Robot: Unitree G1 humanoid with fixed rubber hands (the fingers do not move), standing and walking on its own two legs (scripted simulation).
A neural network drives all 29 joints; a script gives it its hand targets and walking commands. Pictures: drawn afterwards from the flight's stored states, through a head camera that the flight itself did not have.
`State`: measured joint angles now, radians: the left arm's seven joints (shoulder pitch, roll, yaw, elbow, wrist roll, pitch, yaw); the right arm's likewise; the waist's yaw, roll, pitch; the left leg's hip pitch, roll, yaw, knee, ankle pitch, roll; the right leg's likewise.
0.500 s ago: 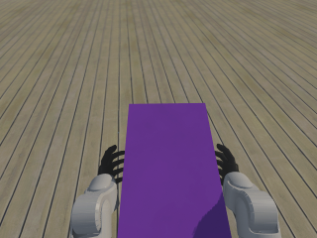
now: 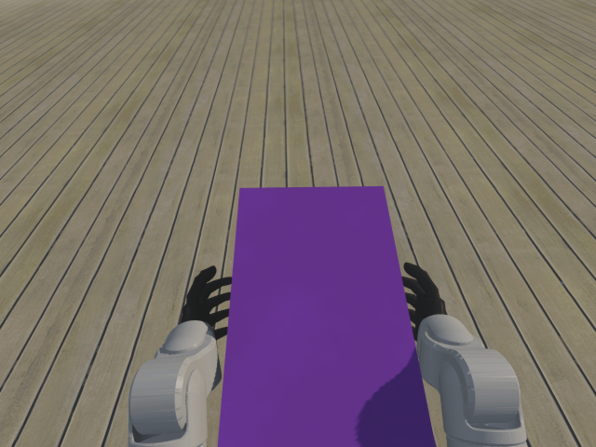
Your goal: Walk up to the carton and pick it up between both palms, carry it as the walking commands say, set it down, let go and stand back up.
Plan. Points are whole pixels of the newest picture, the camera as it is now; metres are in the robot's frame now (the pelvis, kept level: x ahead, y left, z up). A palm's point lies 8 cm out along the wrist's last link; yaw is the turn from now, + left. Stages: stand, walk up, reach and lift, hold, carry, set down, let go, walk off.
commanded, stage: carry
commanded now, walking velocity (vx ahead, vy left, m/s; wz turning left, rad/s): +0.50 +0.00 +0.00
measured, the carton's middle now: (312, 335) +0.27 +0.01 +0.03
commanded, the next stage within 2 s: none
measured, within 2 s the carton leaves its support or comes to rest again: neither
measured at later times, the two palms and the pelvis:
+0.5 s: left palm (236, 181) +0.54 +0.13 +0.09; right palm (384, 181) +0.56 -0.14 +0.08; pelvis +0.30 -0.02 +0.01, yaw +2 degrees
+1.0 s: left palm (233, 134) +0.72 +0.15 +0.09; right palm (359, 133) +0.72 -0.12 +0.09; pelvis +0.47 +0.02 +0.01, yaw +0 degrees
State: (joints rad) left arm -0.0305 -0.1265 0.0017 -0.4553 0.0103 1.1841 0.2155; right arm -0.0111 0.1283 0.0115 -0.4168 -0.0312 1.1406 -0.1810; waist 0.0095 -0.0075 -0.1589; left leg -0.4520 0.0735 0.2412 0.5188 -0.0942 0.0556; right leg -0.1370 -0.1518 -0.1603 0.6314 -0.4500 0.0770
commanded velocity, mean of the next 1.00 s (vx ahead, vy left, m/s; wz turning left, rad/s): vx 0.16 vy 0.00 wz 0.00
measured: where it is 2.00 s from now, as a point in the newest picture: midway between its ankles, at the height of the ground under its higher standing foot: (311, 413)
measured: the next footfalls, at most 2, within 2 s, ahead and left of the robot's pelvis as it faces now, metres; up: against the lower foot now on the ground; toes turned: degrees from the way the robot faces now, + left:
right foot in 0.40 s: +0.42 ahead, -0.11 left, +0.00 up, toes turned -1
left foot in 0.72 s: +0.54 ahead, +0.10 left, +0.00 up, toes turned -20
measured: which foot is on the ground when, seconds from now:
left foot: down 0.00-0.44, up 0.46-0.70, down 0.72-1.00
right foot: up 0.00-0.38, down 0.40-1.00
